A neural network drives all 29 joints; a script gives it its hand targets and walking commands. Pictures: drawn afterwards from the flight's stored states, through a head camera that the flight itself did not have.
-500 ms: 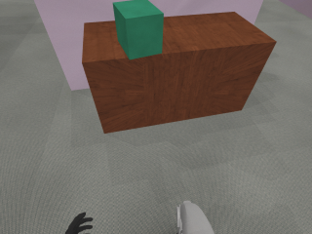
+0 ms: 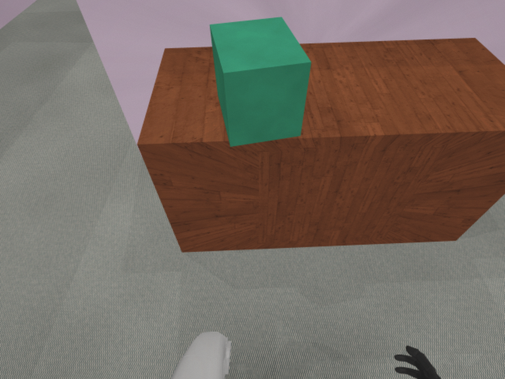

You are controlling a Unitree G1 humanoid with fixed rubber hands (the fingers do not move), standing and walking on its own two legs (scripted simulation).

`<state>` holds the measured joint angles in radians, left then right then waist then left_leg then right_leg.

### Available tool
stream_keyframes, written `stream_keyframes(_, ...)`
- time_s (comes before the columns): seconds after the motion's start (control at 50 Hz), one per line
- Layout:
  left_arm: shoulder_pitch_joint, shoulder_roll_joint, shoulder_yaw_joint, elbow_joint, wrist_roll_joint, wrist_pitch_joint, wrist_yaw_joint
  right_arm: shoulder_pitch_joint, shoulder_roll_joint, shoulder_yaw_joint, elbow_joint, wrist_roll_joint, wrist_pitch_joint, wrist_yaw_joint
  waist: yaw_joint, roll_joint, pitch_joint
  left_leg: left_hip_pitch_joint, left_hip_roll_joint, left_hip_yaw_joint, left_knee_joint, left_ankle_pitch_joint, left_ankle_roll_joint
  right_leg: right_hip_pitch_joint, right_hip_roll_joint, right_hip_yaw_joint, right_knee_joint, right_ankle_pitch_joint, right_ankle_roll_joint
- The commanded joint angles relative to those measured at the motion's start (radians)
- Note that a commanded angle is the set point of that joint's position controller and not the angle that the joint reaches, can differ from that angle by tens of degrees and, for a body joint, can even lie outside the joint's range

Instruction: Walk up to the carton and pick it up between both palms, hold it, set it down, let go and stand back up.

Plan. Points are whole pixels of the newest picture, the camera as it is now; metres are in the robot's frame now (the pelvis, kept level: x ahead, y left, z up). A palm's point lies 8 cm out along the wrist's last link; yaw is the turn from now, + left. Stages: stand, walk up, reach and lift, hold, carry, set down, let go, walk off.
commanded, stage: walk up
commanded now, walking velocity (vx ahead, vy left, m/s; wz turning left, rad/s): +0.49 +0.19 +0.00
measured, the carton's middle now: (256, 81) +0.83 +0.09 +0.00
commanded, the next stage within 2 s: none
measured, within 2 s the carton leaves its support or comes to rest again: neither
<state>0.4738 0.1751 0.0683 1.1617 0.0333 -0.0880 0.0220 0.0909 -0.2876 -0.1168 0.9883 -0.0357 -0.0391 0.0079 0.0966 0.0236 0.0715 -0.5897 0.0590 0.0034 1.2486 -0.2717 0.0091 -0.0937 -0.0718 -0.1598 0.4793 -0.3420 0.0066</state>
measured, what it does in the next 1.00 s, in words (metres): walks ahead: left foot, then right foot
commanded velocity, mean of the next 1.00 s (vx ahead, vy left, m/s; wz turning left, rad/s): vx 0.22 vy -0.05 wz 0.00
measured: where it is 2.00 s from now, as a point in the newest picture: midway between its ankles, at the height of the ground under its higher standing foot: (264, 329)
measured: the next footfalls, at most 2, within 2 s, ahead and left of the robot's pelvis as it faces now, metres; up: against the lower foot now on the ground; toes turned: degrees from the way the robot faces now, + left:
left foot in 0.22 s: +0.35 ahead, +0.20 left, +0.00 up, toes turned +9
right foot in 0.80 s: +0.54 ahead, -0.03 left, +0.00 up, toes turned -6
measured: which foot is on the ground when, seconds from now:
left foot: up 0.00-0.20, down 0.22-0.86, up 0.88-1.00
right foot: down 0.00-0.28, up 0.30-0.78, down 0.80-1.00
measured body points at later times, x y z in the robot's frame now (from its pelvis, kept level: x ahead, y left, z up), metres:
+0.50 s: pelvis +0.29 +0.11 +0.00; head +0.34 +0.15 +0.45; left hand +0.35 +0.37 -0.17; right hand +0.27 -0.15 -0.12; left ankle +0.31 +0.19 -0.74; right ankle +0.22 -0.06 -0.63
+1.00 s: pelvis +0.41 +0.05 -0.01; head +0.44 +0.01 +0.44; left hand +0.49 +0.27 -0.14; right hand +0.41 -0.16 -0.19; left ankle +0.34 +0.18 -0.70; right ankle +0.50 -0.03 -0.74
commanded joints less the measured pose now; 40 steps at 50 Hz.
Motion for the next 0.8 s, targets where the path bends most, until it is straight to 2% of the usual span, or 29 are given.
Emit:
stream_keyframes(0.0, -0.089, 0.088, -0.016, -0.086, 0.0, -0.028, -0.003, -0.05, 0.089, 0.061, -0.138, 0.029, 0.029, 0.053, -0.112, -0.224, 0.212, -0.022, 0.107, -0.029, -0.354, 0.2, -0.038, -0.25, -0.286, 0.207, -0.342, 0.418, -0.094)
stream_keyframes(0.02, -0.182, 0.064, -0.022, -0.109, -0.007, -0.028, -0.012, -0.073, 0.091, 0.071, -0.152, 0.045, 0.02, 0.059, -0.15, -0.35, 0.193, 0.11, 0.1, 0.008, -0.49, 0.221, -0.034, -0.322, -0.166, 0.076, -0.382, 0.201, -0.055)
stream_keyframes(0.04, -0.209, 0.089, -0.014, -0.121, -0.004, -0.028, -0.016, -0.069, 0.046, 0.063, -0.144, 0.05, 0.014, 0.066, -0.15, -0.385, 0.204, 0.158, 0.074, 0.043, -0.55, 0.278, -0.041, -0.324, -0.126, 0.034, -0.392, 0.121, -0.043)
stream_keyframes(0.06, -0.182, 0.118, -0.005, -0.116, -0.001, -0.027, -0.019, -0.076, 0.011, 0.056, -0.134, 0.044, 0.012, 0.069, -0.133, -0.36, 0.209, 0.173, 0.062, 0.076, -0.58, 0.305, -0.043, -0.291, -0.129, 0.033, -0.405, 0.112, -0.045)
stream_keyframes(0.08, -0.112, 0.134, 0.001, -0.099, -0.004, -0.025, -0.021, -0.106, -0.006, 0.053, -0.131, 0.029, 0.011, 0.068, -0.091, -0.309, 0.217, 0.181, 0.052, 0.114, -0.593, 0.309, -0.035, -0.249, -0.16, 0.058, -0.414, 0.156, -0.056)
stream_keyframes(0.1, -0.027, 0.141, 0.003, -0.073, -0.008, -0.02, -0.024, -0.146, -0.012, 0.052, -0.137, 0.014, 0.008, 0.064, -0.046, -0.254, 0.234, 0.177, 0.047, 0.145, -0.608, 0.284, -0.023, -0.203, -0.203, 0.085, -0.394, 0.261, -0.065)
stream_keyframes(0.12, 0.04, 0.142, 0.006, -0.049, -0.011, -0.013, -0.023, -0.165, -0.009, 0.052, -0.149, 0.001, 0.0, 0.06, -0.025, -0.213, 0.236, 0.183, 0.051, 0.15, -0.626, 0.236, -0.011, -0.164, -0.238, 0.1, -0.345, 0.375, -0.071)
stream_keyframes(0.14, 0.076, 0.146, 0.008, -0.036, -0.013, -0.008, -0.022, -0.142, -0.015, 0.046, -0.153, -0.006, -0.011, 0.055, -0.036, -0.173, 0.211, 0.222, 0.045, 0.152, -0.639, 0.181, 0.003, -0.13, -0.254, 0.094, -0.264, 0.521, -0.073)
stream_keyframes(0.16, 0.085, 0.159, 0.012, -0.027, -0.013, -0.005, -0.019, -0.039, -0.026, 0.035, -0.124, -0.011, -0.027, 0.048, -0.088, -0.119, 0.152, 0.297, 0.025, 0.155, -0.659, 0.139, 0.015, -0.083, -0.234, 0.062, -0.12, 0.668, -0.067)
stream_keyframes(0.18, 0.086, 0.177, 0.018, -0.021, -0.006, -0.001, -0.015, 0.151, -0.039, 0.021, -0.057, -0.013, -0.043, 0.038, -0.17, -0.06, 0.045, 0.425, -0.018, 0.179, -0.695, 0.118, 0.025, -0.04, -0.18, 0.02, 0.081, 0.728, -0.05)
stream_keyframes(0.2, 0.099, 0.194, 0.027, -0.02, -0.002, 0.004, -0.009, 0.342, -0.074, 0.007, -0.003, -0.009, -0.058, 0.022, -0.249, 0.019, -0.1, 0.612, 0.046, 0.117, -0.692, 0.184, 0.027, -0.091, -0.112, -0.008, 0.312, 0.528, -0.025)
stream_keyframes(0.22, 0.255, 0.105, 0.016, -0.021, -0.046, 0.026, -0.007, 0.439, -0.223, -0.02, 0.003, -0.027, -0.056, -0.005, -0.202, 0.323, -0.291, 0.882, 0.418, -0.403, -0.754, 0.384, 0.074, -0.299, 0.051, -0.049, 0.641, -0.134, 0.046)
stream_keyframes(0.24, 0.346, 0.072, 0.011, -0.013, -0.066, 0.04, 0.001, 0.473, -0.287, -0.039, 0.048, 0.035, -0.045, -0.006, -0.187, 0.47, -0.423, 0.975, 0.526, -0.748, -0.893, 0.42, 0.208, -0.417, 0.083, 0.054, 0.783, -0.255, 0.047)
stream_keyframes(0.26, 0.306, 0.108, 0.015, -0.011, -0.064, 0.05, 0.0, 0.403, -0.229, -0.035, 0.029, 0.043, -0.038, -0.013, -0.159, 0.385, -0.449, 0.909, 0.534, -0.793, -0.933, 0.275, 0.239, -0.408, 0.017, 0.099, 0.855, -0.207, 0.033)
stream_keyframes(0.28, 0.189, 0.124, 0.023, -0.031, -0.06, 0.04, -0.015, 0.344, -0.177, -0.02, 0.009, 0.028, -0.033, -0.013, -0.148, 0.286, -0.436, 0.843, 0.473, -0.704, -0.986, 0.417, 0.192, -0.366, 0.019, 0.158, 0.873, -0.153, 0.038)
stream_keyframes(0.32, 0.018, 0.073, 0.03, -0.045, -0.044, 0.035, -0.025, 0.321, -0.111, 0.012, 0.018, -0.007, -0.051, -0.028, -0.138, 0.114, -0.349, 0.739, 0.334, -0.244, -0.823, 1.109, 0.043, -0.337, -0.001, 0.231, 0.843, -0.098, 0.037)
stream_keyframes(0.34, -0.03, 0.023, 0.016, -0.06, -0.035, 0.032, -0.024, 0.32, -0.071, 0.022, 0.036, 0.005, -0.055, -0.032, -0.14, 0.161, -0.289, 0.685, 0.284, -0.118, -0.771, 1.196, -0.023, -0.358, -0.004, 0.229, 0.797, -0.078, 0.031)
stream_keyframes(0.36, -0.087, -0.004, 0.006, -0.081, -0.03, 0.032, -0.022, 0.306, -0.027, 0.029, 0.047, 0.012, -0.056, -0.03, -0.15, 0.213, -0.239, 0.658, 0.257, -0.095, -0.769, 1.119, -0.021, -0.398, -0.005, 0.221, 0.774, -0.061, 0.026)
stream_keyframes(0.4, -0.152, 0.001, 0.011, -0.094, -0.019, 0.042, -0.014, 0.311, 0.041, 0.044, 0.058, 0.012, -0.06, -0.028, -0.15, 0.235, -0.164, 0.626, 0.265, -0.113, -0.802, 1.14, 0.03, -0.427, 0.012, 0.204, 0.74, -0.003, 0.022)
stream_keyframes(0.44, -0.173, 0.003, 0.014, -0.092, -0.013, 0.065, -0.018, 0.331, 0.086, 0.061, 0.059, 0.018, -0.071, -0.033, -0.131, 0.154, -0.133, 0.622, 0.287, -0.093, -0.845, 1.091, 0.068, -0.459, 0.012, 0.194, 0.706, 0.033, 0.026)
stream_keyframes(0.48, -0.172, 0.005, 0.013, -0.093, 0.002, 0.094, -0.026, 0.339, 0.066, 0.067, 0.06, 0.026, -0.073, -0.034, -0.101, 0.086, -0.105, 0.549, 0.301, -0.054, -0.884, 1.011, 0.08, -0.448, 0.014, 0.175, 0.681, 0.066, 0.023)
stream_keyframes(0.54, -0.275, 0.013, -0.001, -0.152, 0.007, 0.12, -0.032, 0.342, -0.011, 0.056, 0.056, 0.009, -0.07, -0.026, -0.098, 0.117, -0.006, 0.385, 0.333, -0.074, -0.969, 0.794, 0.131, -0.443, -0.017, 0.176, 0.59, 0.144, 0.02)
stream_keyframes(0.62, -0.344, 0.063, -0.008, -0.19, -0.014, 0.115, -0.05, 0.294, -0.034, 0.056, 0.036, -0.009, -0.06, -0.021, -0.089, 0.146, 0.089, 0.36, 0.313, -0.03, -1.027, 0.573, 0.134, -0.464, -0.048, 0.173, 0.395, 0.242, 0.025)
stream_keyframes(0.64, -0.359, 0.037, -0.023, -0.207, -0.032, 0.095, -0.041, 0.215, 0.051, 0.09, 0.043, 0.022, -0.045, -0.036, -0.035, 0.21, 0.097, 0.283, 0.136, 0.116, -0.945, 0.737, 0.116, -0.313, -0.005, 0.152, 0.227, 0.227, -0.01)
stream_keyframes(0.66, -0.348, 0.067, -0.019, -0.193, -0.036, 0.076, -0.035, 0.264, 0.029, 0.08, 0.054, 0.018, -0.037, -0.036, -0.07, 0.232, 0.07, 0.334, 0.093, 0.123, -0.918, 0.746, 0.113, -0.287, 0.057, 0.08, 0.197, 0.246, -0.015)
stream_keyframes(0.72, -0.305, 0.081, -0.017, -0.16, -0.023, 0.064, -0.017, 0.381, -0.001, 0.074, 0.096, 0.023, -0.023, -0.038, -0.106, 0.131, 0.05, 0.325, 0.156, 0.056, -0.841, 0.703, 0.128, -0.14, 0.06, 0.044, 0.139, 0.266, -0.041)
stream_keyframes(0.74, -0.229, 0.085, -0.015, -0.142, -0.016, 0.058, -0.012, 0.367, -0.018, 0.069, 0.097, 0.03, -0.02, -0.04, -0.066, 0.095, 0.023, 0.311, 0.163, 0.037, -0.784, 0.614, 0.116, -0.057, 0.04, 0.076, 0.056, 0.321, -0.055)
stream_keyframes(0.76, -0.147, 0.121, -0.004, -0.114, -0.007, 0.042, -0.007, 0.369, -0.016, 0.065, 0.101, 0.03, -0.019, -0.038, -0.033, 0.008, -0.023, 0.315, 0.124, 0.046, -0.684, 0.445, 0.089, 0.013, 0.009, 0.114, -0.017, 0.42, -0.057)
stream_keyframes(0.78, -0.091, 0.184, 0.007, -0.098, -0.006, 0.025, -0.004, 0.432, 0.014, 0.066, 0.107, 0.026, -0.014, -0.036, -0.043, -0.169, -0.095, 0.283, 0.036, 0.099, -0.548, 0.09, 0.046, 0.1, -0.13, 0.225, -0.009, 0.858, -0.051)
